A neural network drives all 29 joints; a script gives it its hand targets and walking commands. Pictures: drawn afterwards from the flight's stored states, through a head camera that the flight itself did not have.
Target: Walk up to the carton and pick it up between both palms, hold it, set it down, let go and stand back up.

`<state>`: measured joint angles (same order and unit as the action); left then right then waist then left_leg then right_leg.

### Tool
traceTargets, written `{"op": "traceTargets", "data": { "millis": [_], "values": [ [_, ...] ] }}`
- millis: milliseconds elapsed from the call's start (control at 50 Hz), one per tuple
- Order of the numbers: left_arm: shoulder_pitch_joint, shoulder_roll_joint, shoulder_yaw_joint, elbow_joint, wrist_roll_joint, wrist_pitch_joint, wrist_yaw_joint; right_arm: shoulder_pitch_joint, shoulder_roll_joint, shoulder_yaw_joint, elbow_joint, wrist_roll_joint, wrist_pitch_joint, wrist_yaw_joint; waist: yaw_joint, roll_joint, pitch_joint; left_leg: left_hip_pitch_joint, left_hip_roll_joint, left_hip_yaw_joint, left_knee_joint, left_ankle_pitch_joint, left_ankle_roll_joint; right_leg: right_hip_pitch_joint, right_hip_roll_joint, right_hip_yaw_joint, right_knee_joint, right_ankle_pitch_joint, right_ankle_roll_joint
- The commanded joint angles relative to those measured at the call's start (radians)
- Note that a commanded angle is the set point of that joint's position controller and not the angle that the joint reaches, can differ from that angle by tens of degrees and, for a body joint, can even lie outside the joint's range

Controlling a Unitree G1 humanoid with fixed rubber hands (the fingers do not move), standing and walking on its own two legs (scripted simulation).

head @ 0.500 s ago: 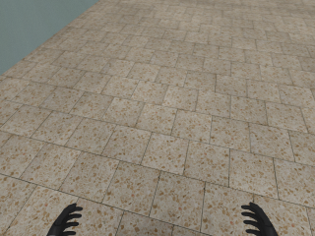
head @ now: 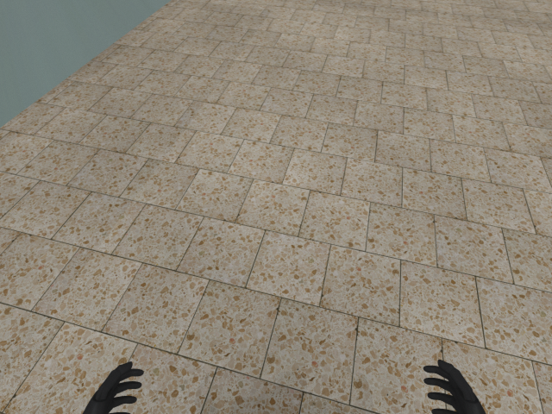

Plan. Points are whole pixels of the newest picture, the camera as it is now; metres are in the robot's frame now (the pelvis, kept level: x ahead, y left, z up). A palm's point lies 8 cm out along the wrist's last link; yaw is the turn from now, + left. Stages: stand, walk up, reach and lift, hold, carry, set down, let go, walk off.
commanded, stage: stand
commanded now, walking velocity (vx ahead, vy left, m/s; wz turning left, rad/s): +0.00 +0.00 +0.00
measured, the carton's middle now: out of the picture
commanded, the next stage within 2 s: none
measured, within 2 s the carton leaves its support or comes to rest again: neither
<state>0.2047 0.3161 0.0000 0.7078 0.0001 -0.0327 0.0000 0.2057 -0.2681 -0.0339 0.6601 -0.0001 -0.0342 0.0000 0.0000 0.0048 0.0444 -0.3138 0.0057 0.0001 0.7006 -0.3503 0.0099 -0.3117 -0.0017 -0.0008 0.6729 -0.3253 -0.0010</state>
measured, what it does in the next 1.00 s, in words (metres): stands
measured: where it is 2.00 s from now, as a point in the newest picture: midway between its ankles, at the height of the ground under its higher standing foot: outside the picture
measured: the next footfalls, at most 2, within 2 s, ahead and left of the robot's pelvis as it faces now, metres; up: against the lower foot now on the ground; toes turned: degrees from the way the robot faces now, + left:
none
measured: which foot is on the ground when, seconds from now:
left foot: down 0.00-1.00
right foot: down 0.00-1.00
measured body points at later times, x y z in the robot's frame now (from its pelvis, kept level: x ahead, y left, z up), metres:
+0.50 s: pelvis +0.00 +0.00 +0.00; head +0.00 +0.01 +0.45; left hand +0.13 +0.28 -0.10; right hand +0.14 -0.26 -0.09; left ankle +0.02 +0.11 -0.72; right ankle +0.02 -0.13 -0.72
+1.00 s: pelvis -0.01 +0.00 +0.01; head -0.01 +0.01 +0.46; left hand +0.12 +0.28 -0.10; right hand +0.13 -0.26 -0.09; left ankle +0.02 +0.11 -0.72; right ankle +0.02 -0.13 -0.72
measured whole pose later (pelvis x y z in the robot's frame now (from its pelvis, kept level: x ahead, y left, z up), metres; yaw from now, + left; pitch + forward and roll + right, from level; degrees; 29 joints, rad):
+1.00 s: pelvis -0.01 +0.00 +0.01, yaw +0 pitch -2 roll -1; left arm 0.20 0.32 0.00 0.77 0.00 -0.03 0.00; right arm 0.21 -0.27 -0.03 0.72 0.00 -0.04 0.00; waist 0.00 0.01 0.02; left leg -0.31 0.01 0.00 0.64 -0.30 0.01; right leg -0.30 0.00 0.00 0.59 -0.26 0.00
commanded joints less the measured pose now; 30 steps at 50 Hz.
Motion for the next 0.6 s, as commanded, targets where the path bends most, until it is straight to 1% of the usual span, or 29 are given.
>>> {"op": "traceTargets", "data": {
  "millis": [0, 20, 60, 80, 120, 180, 260, 280, 320, 340, 360, 380, 420, 440, 520, 540, 580],
  "values": [
    [-0.066, 0.220, 0.079, -0.022, 0.018, -0.035, 0.000, -0.071, -0.267, -0.053, 0.009, -0.021, -0.035, -0.007, 0.007, 0.038, -0.076, 0.028, 0.098, -0.126, -0.198, 0.164, 0.063, 0.060, -0.092, 0.098, -0.138, 0.165, -0.074],
    [-0.061, 0.213, 0.077, -0.018, 0.017, -0.034, 0.000, -0.064, -0.271, -0.055, 0.012, -0.022, -0.034, -0.007, 0.007, 0.047, -0.079, 0.032, 0.104, -0.131, -0.203, 0.168, 0.066, 0.059, -0.088, 0.097, -0.133, 0.166, -0.074],
    [-0.060, 0.218, 0.077, -0.014, 0.018, -0.034, -0.001, -0.072, -0.272, -0.054, 0.011, -0.020, -0.033, -0.006, 0.006, 0.056, -0.073, 0.033, 0.100, -0.124, -0.204, 0.158, 0.062, 0.056, -0.089, 0.100, -0.142, 0.164, -0.076],
    [-0.059, 0.222, 0.078, -0.011, 0.017, -0.034, -0.001, -0.068, -0.264, -0.052, 0.013, -0.020, -0.033, -0.008, 0.003, 0.050, -0.079, 0.042, 0.101, -0.126, -0.205, 0.154, 0.063, 0.049, -0.091, 0.100, -0.144, 0.155, -0.075],
    [-0.061, 0.212, 0.075, -0.009, 0.016, -0.033, -0.002, -0.066, -0.273, -0.053, 0.016, -0.021, -0.035, -0.007, 0.009, 0.050, -0.071, 0.020, 0.110, -0.138, -0.216, 0.147, 0.065, 0.065, -0.085, 0.089, -0.138, 0.160, -0.072],
    [-0.063, 0.215, 0.077, -0.004, 0.020, -0.031, -0.001, -0.079, -0.271, -0.053, 0.014, -0.021, -0.032, -0.006, 0.006, 0.048, -0.067, 0.018, 0.111, -0.138, -0.227, 0.130, 0.065, 0.067, -0.083, 0.092, -0.144, 0.146, -0.070],
    [-0.060, 0.213, 0.074, -0.001, 0.014, -0.032, -0.002, -0.072, -0.269, -0.049, 0.019, -0.020, -0.034, -0.008, 0.006, 0.065, -0.067, 0.020, 0.113, -0.141, -0.236, 0.138, 0.066, 0.069, -0.083, 0.095, -0.144, 0.156, -0.070],
    [-0.064, 0.217, 0.074, 0.001, 0.018, -0.032, -0.002, -0.076, -0.274, -0.051, 0.019, -0.019, -0.034, -0.008, 0.005, 0.055, -0.075, 0.023, 0.114, -0.140, -0.233, 0.146, 0.063, 0.076, -0.085, 0.090, -0.144, 0.165, -0.071],
    [-0.060, 0.217, 0.077, 0.007, 0.016, -0.031, -0.003, -0.073, -0.274, -0.051, 0.023, -0.021, -0.034, -0.008, 0.009, 0.064, -0.077, 0.025, 0.112, -0.138, -0.238, 0.136, 0.063, 0.075, -0.086, 0.094, -0.147, 0.149, -0.070],
    [-0.069, 0.214, 0.075, 0.006, 0.016, -0.029, -0.002, -0.076, -0.268, -0.049, 0.024, -0.020, -0.034, -0.008, 0.003, 0.069, -0.065, 0.021, 0.111, -0.139, -0.242, 0.141, 0.062, 0.066, -0.084, 0.091, -0.152, 0.150, -0.070],
    [-0.064, 0.212, 0.074, 0.009, 0.016, -0.030, -0.003, -0.079, -0.273, -0.049, 0.028, -0.023, -0.033, -0.008, 0.009, 0.061, -0.068, 0.023, 0.114, -0.140, -0.243, 0.135, 0.062, 0.074, -0.085, 0.092, -0.155, 0.152, -0.070],
    [-0.065, 0.217, 0.074, 0.010, 0.015, -0.032, -0.003, -0.074, -0.269, -0.047, 0.029, -0.019, -0.033, -0.007, 0.007, 0.067, -0.068, 0.021, 0.113, -0.140, -0.246, 0.133, 0.061, 0.074, -0.088, 0.092, -0.156, 0.146, -0.069],
    [-0.068, 0.213, 0.074, 0.013, 0.016, -0.031, -0.004, -0.081, -0.274, -0.051, 0.027, -0.022, -0.033, -0.007, 0.005, 0.049, -0.082, 0.028, 0.110, -0.133, -0.240, 0.141, 0.058, 0.086, -0.085, 0.087, -0.157, 0.170, -0.066],
    [-0.066, 0.214, 0.073, 0.015, 0.017, -0.032, -0.003, -0.077, -0.267, -0.048, 0.031, -0.021, -0.033, -0.008, 0.004, 0.058, -0.080, 0.035, 0.110, -0.134, -0.242, 0.152, 0.059, 0.079, -0.088, 0.093, -0.155, 0.172, -0.068],
    [-0.068, 0.213, 0.071, 0.022, 0.015, -0.034, -0.004, -0.072, -0.273, -0.049, 0.039, -0.019, -0.033, -0.008, 0.007, 0.047, -0.083, 0.040, 0.112, -0.135, -0.242, 0.163, 0.059, 0.084, -0.091, 0.094, -0.162, 0.177, -0.067],
    [-0.068, 0.218, 0.072, 0.024, 0.016, -0.034, -0.004, -0.075, -0.275, -0.050, 0.037, -0.018, -0.032, -0.009, 0.003, 0.058, -0.087, 0.047, 0.111, -0.129, -0.242, 0.164, 0.057, 0.081, -0.094, 0.097, -0.164, 0.181, -0.068],
    [-0.066, 0.220, 0.072, 0.026, 0.015, -0.034, -0.003, -0.075, -0.271, -0.048, 0.040, -0.018, -0.033, -0.006, 0.005, 0.055, -0.092, 0.047, 0.110, -0.131, -0.245, 0.163, 0.057, 0.085, -0.094, 0.097, -0.169, 0.177, -0.068]
  ]
}}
